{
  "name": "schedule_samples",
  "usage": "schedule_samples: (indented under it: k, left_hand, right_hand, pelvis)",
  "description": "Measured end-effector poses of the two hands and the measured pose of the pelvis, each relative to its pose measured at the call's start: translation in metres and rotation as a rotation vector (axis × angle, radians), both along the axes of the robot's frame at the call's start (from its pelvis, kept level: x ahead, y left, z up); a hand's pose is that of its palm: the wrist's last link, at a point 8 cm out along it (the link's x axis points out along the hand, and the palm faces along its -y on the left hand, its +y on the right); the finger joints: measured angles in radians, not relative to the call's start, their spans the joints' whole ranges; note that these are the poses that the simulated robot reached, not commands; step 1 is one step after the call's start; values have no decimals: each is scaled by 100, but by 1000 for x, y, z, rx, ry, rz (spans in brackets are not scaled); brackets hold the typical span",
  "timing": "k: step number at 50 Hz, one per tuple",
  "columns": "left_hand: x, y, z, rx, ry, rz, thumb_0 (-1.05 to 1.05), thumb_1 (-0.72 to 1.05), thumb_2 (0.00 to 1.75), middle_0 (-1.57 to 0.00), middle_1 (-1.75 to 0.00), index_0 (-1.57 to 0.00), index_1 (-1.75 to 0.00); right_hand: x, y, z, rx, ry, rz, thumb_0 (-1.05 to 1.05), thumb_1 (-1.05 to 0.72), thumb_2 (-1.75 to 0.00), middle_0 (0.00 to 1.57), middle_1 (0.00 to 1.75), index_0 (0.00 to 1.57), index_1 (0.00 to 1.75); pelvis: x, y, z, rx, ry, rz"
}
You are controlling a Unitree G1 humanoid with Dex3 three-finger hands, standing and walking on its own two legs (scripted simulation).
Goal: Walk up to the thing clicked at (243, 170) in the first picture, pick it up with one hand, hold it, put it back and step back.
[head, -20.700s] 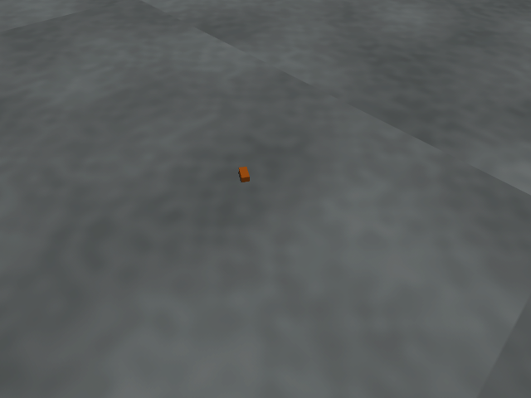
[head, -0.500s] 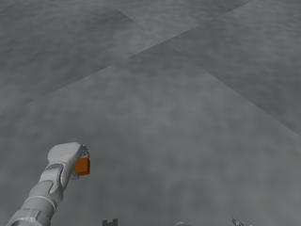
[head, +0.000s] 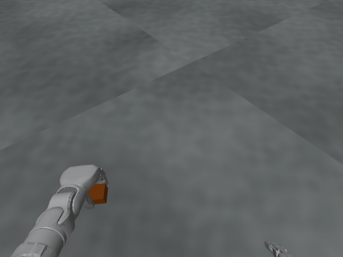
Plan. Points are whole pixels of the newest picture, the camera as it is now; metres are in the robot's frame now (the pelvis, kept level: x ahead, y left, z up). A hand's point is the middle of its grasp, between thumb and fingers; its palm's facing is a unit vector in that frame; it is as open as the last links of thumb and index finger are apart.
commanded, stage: hold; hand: left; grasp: from above
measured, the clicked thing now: (90, 194) +0.32 +0.22 -0.09
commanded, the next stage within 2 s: crouch in 1.38 s
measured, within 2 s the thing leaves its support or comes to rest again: neither
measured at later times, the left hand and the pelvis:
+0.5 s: hand (85, 198) +0.28 +0.21 -0.03, palm faces -0.44 -0.05 -0.90, open 7.2 cm; pelvis -0.01 +0.00 +0.01, yaw +0 degrees
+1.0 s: hand (84, 200) +0.28 +0.21 -0.02, palm faces -0.45 -0.06 -0.89, open 7.2 cm; pelvis -0.02 -0.01 +0.01, yaw +0 degrees
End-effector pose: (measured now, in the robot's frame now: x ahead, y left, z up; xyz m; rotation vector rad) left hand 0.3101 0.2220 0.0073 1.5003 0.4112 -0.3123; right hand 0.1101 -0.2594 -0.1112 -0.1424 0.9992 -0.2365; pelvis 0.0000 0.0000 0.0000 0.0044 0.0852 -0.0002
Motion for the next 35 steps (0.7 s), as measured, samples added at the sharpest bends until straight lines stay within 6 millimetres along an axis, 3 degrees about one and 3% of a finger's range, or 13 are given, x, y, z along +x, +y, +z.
schedule_samples:
  k: [35]
  left_hand:
    - [-26,-9,29,-11,-14,-22,1,43,3,-101,-11,-104,-7]
  right_hand:
    - [14,3,15,17,-82,34,1,-90,-90,20,29,20,30]
  pelvis:
    - [-15,-5,9,6,-69,-6]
